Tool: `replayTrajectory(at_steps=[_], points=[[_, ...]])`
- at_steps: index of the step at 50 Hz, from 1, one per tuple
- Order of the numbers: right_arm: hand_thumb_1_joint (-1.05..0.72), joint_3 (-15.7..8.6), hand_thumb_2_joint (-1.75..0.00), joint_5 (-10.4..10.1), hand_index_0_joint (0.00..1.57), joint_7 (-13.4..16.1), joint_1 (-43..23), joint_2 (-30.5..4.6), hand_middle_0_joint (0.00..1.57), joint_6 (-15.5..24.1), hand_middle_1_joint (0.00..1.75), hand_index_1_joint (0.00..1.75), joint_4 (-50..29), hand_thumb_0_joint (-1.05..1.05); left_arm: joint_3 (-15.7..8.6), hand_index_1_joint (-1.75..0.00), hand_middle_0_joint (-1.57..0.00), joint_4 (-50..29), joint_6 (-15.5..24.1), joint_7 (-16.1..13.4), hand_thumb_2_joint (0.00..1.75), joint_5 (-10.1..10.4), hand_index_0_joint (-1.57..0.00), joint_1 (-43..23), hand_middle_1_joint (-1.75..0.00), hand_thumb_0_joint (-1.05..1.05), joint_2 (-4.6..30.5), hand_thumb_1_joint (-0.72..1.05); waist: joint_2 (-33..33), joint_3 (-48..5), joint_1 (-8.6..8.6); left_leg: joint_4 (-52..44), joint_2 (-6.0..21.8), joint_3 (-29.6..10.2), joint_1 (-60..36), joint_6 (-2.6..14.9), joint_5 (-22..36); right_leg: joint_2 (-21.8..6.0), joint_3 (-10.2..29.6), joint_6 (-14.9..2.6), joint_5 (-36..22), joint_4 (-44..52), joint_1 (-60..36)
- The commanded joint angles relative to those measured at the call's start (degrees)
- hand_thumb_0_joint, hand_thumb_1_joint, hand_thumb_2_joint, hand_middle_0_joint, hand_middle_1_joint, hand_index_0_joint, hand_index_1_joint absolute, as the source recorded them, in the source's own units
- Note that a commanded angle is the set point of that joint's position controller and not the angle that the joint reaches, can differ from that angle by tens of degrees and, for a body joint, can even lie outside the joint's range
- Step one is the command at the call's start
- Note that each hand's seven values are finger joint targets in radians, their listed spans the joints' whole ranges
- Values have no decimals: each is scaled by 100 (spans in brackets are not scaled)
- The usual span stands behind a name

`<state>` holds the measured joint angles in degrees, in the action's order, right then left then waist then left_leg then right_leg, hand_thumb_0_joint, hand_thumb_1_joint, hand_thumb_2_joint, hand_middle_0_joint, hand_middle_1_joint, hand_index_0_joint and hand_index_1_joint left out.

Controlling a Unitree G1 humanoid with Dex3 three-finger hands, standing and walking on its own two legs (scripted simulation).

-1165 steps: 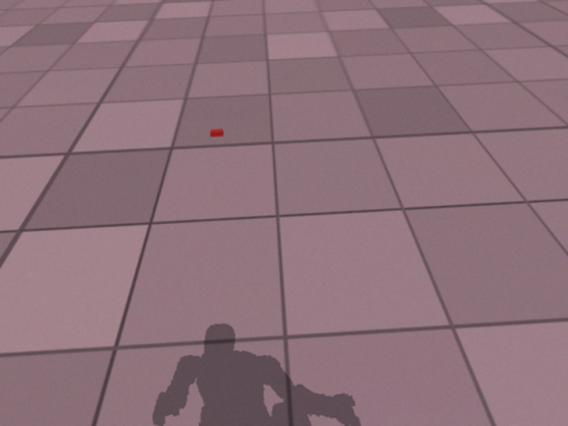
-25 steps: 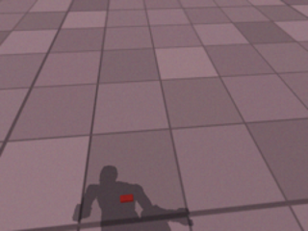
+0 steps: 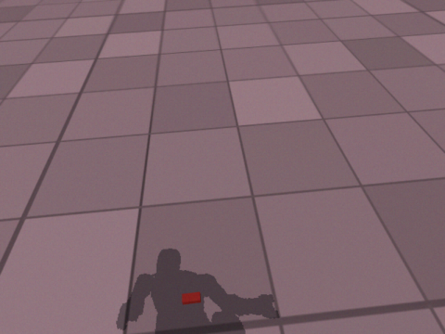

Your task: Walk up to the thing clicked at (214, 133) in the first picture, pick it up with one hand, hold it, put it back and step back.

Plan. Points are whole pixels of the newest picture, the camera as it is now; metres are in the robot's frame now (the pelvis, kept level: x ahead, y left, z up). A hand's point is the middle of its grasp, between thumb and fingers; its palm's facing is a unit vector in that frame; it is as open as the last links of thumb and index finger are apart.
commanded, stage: walk up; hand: left
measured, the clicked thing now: (191, 298) +0.44 +0.19 -0.76
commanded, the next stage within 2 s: none
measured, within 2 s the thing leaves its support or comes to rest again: neither
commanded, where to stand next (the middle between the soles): +0.10 -0.04 m, yaw +1 degrees
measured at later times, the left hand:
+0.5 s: hand out of the picture +0.07 +0.25 -0.16, palm faces -0.01 -0.95 -0.32, open 7.4 cm
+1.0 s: hand out of the picture -0.02 +0.23 -0.16, palm faces +0.00 -0.90 -0.43, open 7.4 cm
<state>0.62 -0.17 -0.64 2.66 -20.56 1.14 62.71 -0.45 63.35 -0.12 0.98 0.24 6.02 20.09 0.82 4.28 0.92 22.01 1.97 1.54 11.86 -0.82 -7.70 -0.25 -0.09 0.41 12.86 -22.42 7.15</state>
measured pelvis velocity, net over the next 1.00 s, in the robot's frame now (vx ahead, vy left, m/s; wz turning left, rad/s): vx -0.06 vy -0.04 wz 0.01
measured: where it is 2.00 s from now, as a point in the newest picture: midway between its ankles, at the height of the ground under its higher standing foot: outside the picture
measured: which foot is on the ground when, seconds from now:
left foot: down 0.00-0.88, up 0.90-1.00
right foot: down 0.00-1.00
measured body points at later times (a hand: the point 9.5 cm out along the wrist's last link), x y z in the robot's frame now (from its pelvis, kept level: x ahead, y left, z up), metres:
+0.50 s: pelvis +0.00 +0.00 +0.00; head +0.02 +0.01 +0.45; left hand +0.07 +0.30 -0.13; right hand +0.07 -0.30 -0.13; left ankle +0.05 +0.13 -0.74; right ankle -0.01 -0.12 -0.74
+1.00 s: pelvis -0.06 -0.04 -0.02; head +0.00 -0.07 +0.42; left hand -0.02 +0.28 -0.13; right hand +0.09 -0.36 -0.15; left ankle -0.03 +0.11 -0.69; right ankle -0.07 -0.15 -0.74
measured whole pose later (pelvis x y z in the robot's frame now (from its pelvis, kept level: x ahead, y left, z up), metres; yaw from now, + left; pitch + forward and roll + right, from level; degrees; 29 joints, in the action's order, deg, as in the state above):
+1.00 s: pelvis -0.06 -0.04 -0.02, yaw +0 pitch -1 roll +1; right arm -4.0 0.6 0.7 1.8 -25.0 -3.7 53.1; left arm -3.6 55.4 -1.7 -0.1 -2.1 10.6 20.0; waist 3.1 9.1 1.8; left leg 59.2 -4.2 -8.9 29.8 -0.1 -25.4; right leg 0.2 0.2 -1.5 21.0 -38.5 16.6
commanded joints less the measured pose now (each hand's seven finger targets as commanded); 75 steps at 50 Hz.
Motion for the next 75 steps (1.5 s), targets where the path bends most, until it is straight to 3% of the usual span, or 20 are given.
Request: replayTrajectory(at_steps=[1,9,29,30,33,39,42,43,44,45,46,49,53,61,64,65,66,67,71,75], points=[[-90,-260,-90,1,20,79,-277,-1206,20,141,30,30,-183,0,-247,-30,-20,-214,127,-67,90,-14,-20,-167,-30,0,1249,90,-176,-717,-42,-379,615,-560,-718,192,677,-689,554,-184,-846,677,88],[-90,-269,-90,38,20,82,-276,-1211,20,128,30,30,-38,0,-247,-30,-20,-109,74,-54,90,-41,-20,-218,-30,0,1201,90,-37,-466,-74,-777,637,-713,-418,182,-357,-632,526,-180,-162,822,178],[-90,-276,-90,29,20,94,-70,-1154,20,122,30,30,24,0,-273,-30,-20,-78,90,-67,90,-49,-20,-175,-30,0,1190,90,-126,-595,-132,-633,601,-640,-530,172,209,-677,547,-160,-529,805,109],[-90,-399,-90,26,20,156,-59,-1544,20,46,30,30,-31,0,-479,-30,-20,-240,-57,-77,90,-46,-20,-176,-30,0,1517,90,-253,41,-124,-177,602,-698,-78,234,1520,-583,465,-192,-1552,204,531],[-90,-509,-90,-35,20,204,124,-1595,20,-21,30,30,-261,0,-501,-30,-20,-514,-180,-92,90,-33,-20,67,-30,0,1333,90,79,-858,-135,48,953,-846,-398,558,2343,-393,143,-250,-1511,-571,309],[-90,-761,-90,151,20,289,-473,-1865,20,-179,30,30,-1113,0,-631,-30,-20,-908,-487,-14,90,-65,-20,767,-30,0,1185,90,1200,-899,153,-64,2047,-1696,812,1547,1810,-113,354,-338,1870,-3163,573],[-90,-678,-90,144,20,244,-559,-1558,20,-267,30,30,-1283,0,-619,-30,-20,-924,-350,-27,90,-126,-20,1061,-30,0,1079,90,545,-843,376,1224,1056,-889,496,826,1495,-277,240,-352,369,-789,565],[-90,-617,-90,78,20,212,-434,-1276,20,-302,30,30,-1303,0,-664,-30,-20,-958,-232,-58,90,-211,-20,908,-30,0,1394,90,-492,-630,237,1990,237,-572,974,450,243,-765,1181,-389,-346,161,560],[-90,-500,-90,69,20,201,-149,-933,20,-333,30,30,-1345,0,-786,-30,-20,-1147,-118,-105,90,-268,-20,580,-30,0,1909,90,-1588,-402,74,2845,-587,-457,1810,154,-2325,-1693,2504,-713,-1019,447,462],[-90,-567,-90,100,20,223,-78,-1082,20,-409,30,30,-1355,0,-782,-30,-20,-1330,-41,-144,90,-288,-20,373,-30,0,2129,90,-1034,-471,66,3712,-540,-1137,1532,122,-2824,-2226,2591,-1442,-1404,285,1097],[-90,-616,-90,81,20,218,-42,-1181,20,-434,30,30,-1365,0,-791,-30,-20,-1425,31,-202,90,-283,-20,229,-30,0,2172,90,-994,-495,50,4290,-580,-1396,1459,176,-2648,-2258,2755,-1597,-1749,246,1343],[-90,-723,-90,59,20,85,454,-1416,20,-406,30,30,-1216,0,-748,-30,-20,-1446,199,-309,90,-288,-20,-16,-30,0,1842,90,-489,-647,-244,4479,-486,-1367,1795,53,-1532,-1435,1595,-1026,-789,40,312],[-90,-814,-90,276,20,-191,-59,-1625,20,-273,30,30,-1574,0,-881,-30,-20,-1441,408,-232,90,-280,-20,1248,-30,0,1918,90,-758,-288,493,3546,-185,-1278,3085,30,-1570,-1830,2448,-1269,2566,678,-1319],[-90,-715,-90,169,20,-291,461,-1202,20,98,30,30,-1553,0,-820,-30,-20,-1782,385,16,90,-208,-20,1340,-30,0,1804,90,-1323,-35,264,1270,-290,45,945,83,-1536,-1156,666,-1081,-103,364,-227],[-90,-775,-90,146,20,-119,1360,-1150,20,162,30,30,-1235,0,-604,-30,-20,-1916,247,-3,90,-126,-20,955,-30,0,1456,90,-578,-406,-314,112,-417,252,-1105,169,-331,-852,0,-742,-764,-1118,1140],[-90,-844,-90,200,20,-46,1550,-1414,20,171,30,30,-1263,0,-441,-30,-20,-1941,242,-30,90,-79,-20,1124,-30,0,1086,90,330,-715,-437,-162,215,-669,-1687,361,-530,-546,-179,-455,-346,-2073,1691],[-90,-856,-90,256,20,10,1526,-1842,20,198,30,30,-1428,0,-344,-30,-20,-2033,208,-52,90,-24,-20,973,-30,0,836,90,1186,-665,-464,-664,1641,-2889,-1325,937,-1126,218,-20,-172,1737,-2762,2387],[-90,-941,-90,113,20,2,1423,-2177,20,167,30,30,-1453,0,-519,-30,-20,-1836,171,-164,90,-51,-20,960,-30,0,1495,90,838,-423,-465,-708,2167,-3251,-461,1677,-1363,-86,501,-241,2248,-3412,1929],[-90,-674,-90,74,20,95,779,-1639,20,220,30,30,-1635,0,-451,-30,-20,-1386,148,-148,90,-8,-20,1446,-30,0,1512,90,725,27,-62,-247,1427,-1473,-50,1255,510,-207,713,-178,1683,-3029,1697],[-90,-598,-90,60,20,141,443,-1538,20,119,30,30,-1633,0,-436,-30,-20,-1298,100,-143,90,-1,-20,1263,-30,0,1289,90,1005,-151,-4,441,1369,-897,130,1148,2872,-134,87,-66,1131,-2082,896]])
